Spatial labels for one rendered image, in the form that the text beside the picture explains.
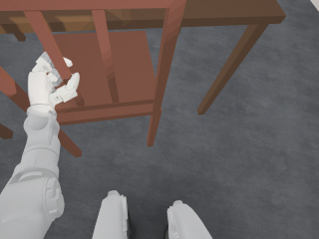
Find chair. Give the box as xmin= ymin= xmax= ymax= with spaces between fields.
xmin=0 ymin=0 xmax=186 ymax=157

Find robot shin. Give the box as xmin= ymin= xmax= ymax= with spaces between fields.
xmin=168 ymin=200 xmax=182 ymax=239
xmin=101 ymin=190 xmax=128 ymax=239

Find table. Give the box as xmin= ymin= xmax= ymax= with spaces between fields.
xmin=0 ymin=0 xmax=286 ymax=139

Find left robot forearm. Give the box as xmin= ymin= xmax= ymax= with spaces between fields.
xmin=0 ymin=104 xmax=61 ymax=223

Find left robot upper arm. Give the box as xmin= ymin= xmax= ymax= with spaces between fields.
xmin=0 ymin=176 xmax=65 ymax=239

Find robot left shin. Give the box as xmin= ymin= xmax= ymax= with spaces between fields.
xmin=101 ymin=190 xmax=128 ymax=239

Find robot right shin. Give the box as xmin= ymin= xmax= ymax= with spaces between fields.
xmin=168 ymin=200 xmax=182 ymax=239

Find left robot hand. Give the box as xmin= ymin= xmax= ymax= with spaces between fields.
xmin=28 ymin=52 xmax=80 ymax=109

